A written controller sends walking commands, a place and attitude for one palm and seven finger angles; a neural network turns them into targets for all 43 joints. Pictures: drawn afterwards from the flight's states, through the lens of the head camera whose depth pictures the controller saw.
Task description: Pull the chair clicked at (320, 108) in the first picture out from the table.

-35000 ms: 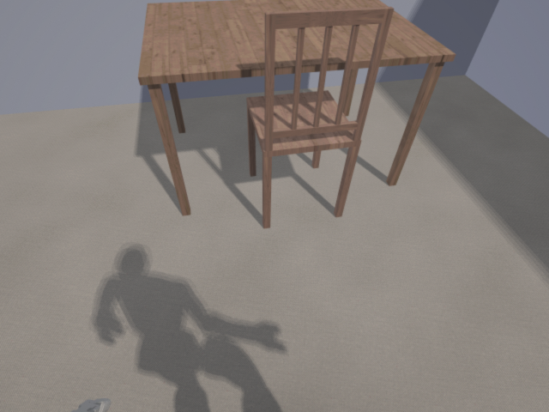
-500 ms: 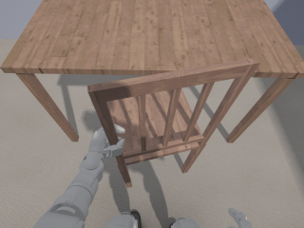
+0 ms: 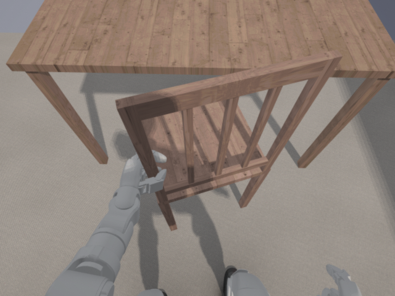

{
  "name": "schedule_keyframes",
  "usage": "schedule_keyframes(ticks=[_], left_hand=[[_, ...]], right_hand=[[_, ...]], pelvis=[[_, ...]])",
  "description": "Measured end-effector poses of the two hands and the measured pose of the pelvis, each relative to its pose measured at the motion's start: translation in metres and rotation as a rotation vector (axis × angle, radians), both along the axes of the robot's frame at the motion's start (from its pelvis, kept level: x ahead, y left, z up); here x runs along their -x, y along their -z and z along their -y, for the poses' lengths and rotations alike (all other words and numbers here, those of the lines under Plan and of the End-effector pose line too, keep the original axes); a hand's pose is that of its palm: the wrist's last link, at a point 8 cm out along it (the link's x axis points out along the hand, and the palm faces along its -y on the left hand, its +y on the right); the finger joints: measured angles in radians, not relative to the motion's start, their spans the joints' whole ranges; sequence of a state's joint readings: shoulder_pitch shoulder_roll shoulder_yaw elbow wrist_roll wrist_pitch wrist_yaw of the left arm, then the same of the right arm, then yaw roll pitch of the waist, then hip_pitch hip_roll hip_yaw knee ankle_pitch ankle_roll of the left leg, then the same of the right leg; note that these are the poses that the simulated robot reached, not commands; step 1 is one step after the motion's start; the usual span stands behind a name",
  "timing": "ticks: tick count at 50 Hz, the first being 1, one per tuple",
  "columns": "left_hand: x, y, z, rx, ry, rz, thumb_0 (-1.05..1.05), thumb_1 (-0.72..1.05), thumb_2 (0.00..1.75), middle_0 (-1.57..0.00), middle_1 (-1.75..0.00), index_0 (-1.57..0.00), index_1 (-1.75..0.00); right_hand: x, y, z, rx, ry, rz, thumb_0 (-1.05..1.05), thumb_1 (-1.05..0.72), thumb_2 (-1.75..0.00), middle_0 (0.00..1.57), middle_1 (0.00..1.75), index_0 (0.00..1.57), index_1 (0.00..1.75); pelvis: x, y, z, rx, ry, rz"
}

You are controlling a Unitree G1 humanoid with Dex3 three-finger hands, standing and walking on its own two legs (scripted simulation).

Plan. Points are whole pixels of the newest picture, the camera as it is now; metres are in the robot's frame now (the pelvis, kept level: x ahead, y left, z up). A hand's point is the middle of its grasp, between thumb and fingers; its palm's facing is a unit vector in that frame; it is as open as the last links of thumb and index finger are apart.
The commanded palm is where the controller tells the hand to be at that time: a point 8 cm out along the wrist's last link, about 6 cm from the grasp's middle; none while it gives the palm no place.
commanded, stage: step backward, pulling the chair out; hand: left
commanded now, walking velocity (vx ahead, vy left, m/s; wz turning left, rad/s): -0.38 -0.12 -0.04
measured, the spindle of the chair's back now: (223, 144) +0.44 -0.06 -0.04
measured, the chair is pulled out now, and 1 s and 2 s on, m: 0.14 0.27 0.44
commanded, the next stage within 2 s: stop walking, hand still on the chair in 1.74 s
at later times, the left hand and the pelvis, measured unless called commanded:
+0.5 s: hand (157, 219) +0.27 +0.09 -0.06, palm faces -0.11 -0.98 -0.18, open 5.5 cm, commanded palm +0.26 +0.14 -0.06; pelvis -0.07 +0.01 -0.01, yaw -2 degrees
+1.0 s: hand (154, 251) +0.20 +0.09 -0.06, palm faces -0.17 -0.97 -0.17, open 5.7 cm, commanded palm +0.19 +0.14 -0.06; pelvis -0.14 +0.01 +0.00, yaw -2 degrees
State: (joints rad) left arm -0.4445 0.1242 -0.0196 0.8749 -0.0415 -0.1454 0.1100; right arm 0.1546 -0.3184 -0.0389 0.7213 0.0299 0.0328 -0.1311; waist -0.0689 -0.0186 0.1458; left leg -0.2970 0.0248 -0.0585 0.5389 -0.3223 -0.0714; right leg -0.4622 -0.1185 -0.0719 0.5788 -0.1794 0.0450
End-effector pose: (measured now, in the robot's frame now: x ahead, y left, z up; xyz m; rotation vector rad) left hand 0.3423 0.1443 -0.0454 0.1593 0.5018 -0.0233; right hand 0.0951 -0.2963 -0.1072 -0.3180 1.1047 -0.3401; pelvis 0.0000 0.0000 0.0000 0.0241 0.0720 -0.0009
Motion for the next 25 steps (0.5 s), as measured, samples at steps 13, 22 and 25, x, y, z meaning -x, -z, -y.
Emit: schedule_keyframes(ticks=[13, 22, 25], left_hand=[[0.057, 0.0, 0.005, -0.019, 0.086, 0.059, 0.01, 0.66, 0.71, -0.18, -1.19, -0.49, -1.44], [0.087, -0.001, 0.006, -0.026, 0.041, 0.044, 0.02, 0.64, 0.74, -0.19, -1.17, -0.49, -1.44], [0.089, -0.001, 0.003, -0.026, 0.054, 0.044, 0.02, 0.64, 0.74, -0.19, -1.18, -0.5, -1.44]], right_hand=[[0.035, 0.011, -0.066, -0.173, 0.002, 0.088, 0.0, -0.91, -0.9, 0.2, 0.3, 0.21, 0.3], [0.079, 0.03, -0.051, -0.156, -0.018, 0.006, 0.0, -0.91, -0.9, 0.2, 0.3, 0.21, 0.3], [0.096, 0.024, -0.045, -0.114, -0.01, -0.002, 0.01, -0.91, -0.9, 0.2, 0.3, 0.21, 0.3]], pelvis=[[0.037, 0.008, 0.0, 0.01, 0.055, 0.036], [0.061, 0.01, -0.002, 0.012, 0.025, 0.026], [0.071, 0.01, -0.007, 0.002, 0.026, 0.03]])
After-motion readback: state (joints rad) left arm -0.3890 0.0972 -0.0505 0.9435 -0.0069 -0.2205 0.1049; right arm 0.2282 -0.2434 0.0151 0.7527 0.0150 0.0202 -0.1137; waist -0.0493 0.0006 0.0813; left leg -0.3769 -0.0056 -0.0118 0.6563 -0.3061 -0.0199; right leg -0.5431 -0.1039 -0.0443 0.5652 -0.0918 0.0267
